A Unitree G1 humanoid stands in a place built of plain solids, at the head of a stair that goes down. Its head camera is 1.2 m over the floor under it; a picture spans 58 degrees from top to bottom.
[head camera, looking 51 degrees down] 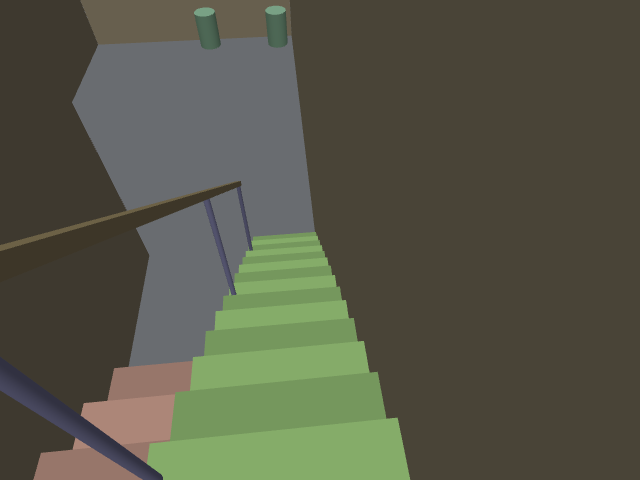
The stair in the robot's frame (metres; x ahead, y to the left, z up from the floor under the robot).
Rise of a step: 0.20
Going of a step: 0.23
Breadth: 0.76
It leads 6 degrees to the left of straight ahead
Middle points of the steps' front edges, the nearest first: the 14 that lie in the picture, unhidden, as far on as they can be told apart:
0.38 0.13 -0.19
0.61 0.16 -0.39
0.83 0.18 -0.59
1.06 0.20 -0.79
1.29 0.22 -0.99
1.51 0.25 -1.19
1.74 0.27 -1.39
1.96 0.29 -1.59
2.19 0.31 -1.79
2.42 0.34 -2.00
2.64 0.36 -2.19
2.87 0.38 -2.39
3.10 0.40 -2.59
3.32 0.42 -2.79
